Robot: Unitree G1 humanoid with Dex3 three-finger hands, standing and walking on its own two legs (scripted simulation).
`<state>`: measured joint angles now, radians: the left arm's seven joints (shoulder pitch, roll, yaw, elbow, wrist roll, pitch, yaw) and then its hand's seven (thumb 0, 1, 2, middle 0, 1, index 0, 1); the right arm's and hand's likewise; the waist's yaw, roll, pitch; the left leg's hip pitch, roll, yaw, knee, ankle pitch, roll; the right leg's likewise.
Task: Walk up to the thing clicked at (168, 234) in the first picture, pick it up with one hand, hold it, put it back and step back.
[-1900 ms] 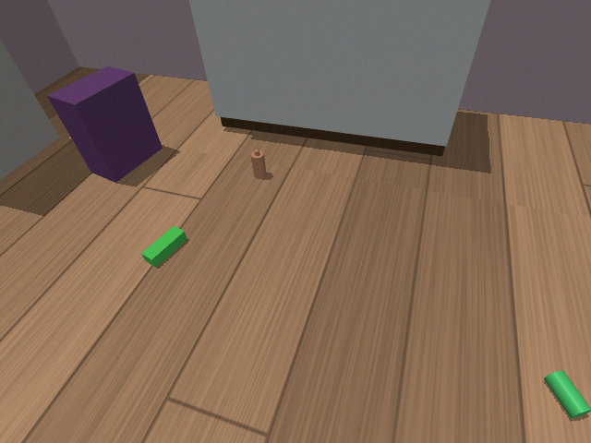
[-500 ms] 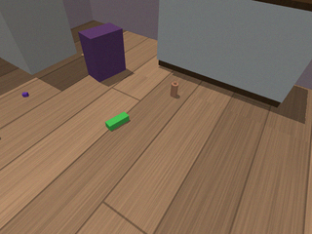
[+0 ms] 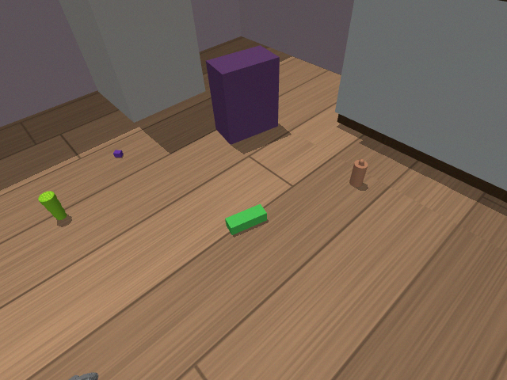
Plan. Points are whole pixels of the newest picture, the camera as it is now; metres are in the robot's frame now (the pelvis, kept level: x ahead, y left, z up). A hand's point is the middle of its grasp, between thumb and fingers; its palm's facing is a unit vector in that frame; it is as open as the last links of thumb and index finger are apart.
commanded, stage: walk up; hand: left
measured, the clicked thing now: (246, 219) +1.01 +0.16 -0.72
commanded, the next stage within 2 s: none
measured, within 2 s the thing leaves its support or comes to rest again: neither
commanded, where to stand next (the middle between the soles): +0.73 -0.23 m, yaw +23 degrees
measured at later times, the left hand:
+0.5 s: hand (160, 377) +0.19 +0.22 -0.16, palm faces +0.16 -0.94 -0.29, open 7.4 cm
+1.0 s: hand (224, 296) +0.33 +0.12 -0.13, palm faces +0.29 -0.89 -0.36, open 7.4 cm
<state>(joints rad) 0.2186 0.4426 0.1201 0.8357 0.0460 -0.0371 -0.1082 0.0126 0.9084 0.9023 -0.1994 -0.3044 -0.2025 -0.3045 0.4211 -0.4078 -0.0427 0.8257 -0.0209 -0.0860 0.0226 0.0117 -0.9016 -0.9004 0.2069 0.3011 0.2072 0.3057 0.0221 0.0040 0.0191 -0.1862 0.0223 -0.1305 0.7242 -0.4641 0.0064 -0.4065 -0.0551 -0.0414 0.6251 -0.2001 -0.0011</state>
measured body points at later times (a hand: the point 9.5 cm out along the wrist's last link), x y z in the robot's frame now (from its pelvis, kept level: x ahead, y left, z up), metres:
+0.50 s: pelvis +0.20 -0.05 +0.00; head +0.21 -0.01 +0.45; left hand +0.18 +0.27 -0.14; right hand +0.37 -0.35 -0.06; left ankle +0.23 +0.08 -0.72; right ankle +0.24 -0.19 -0.66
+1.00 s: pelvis +0.40 -0.16 +0.01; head +0.41 -0.14 +0.46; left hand +0.32 +0.16 -0.10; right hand +0.57 -0.45 -0.09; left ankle +0.45 -0.04 -0.69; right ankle +0.42 -0.25 -0.72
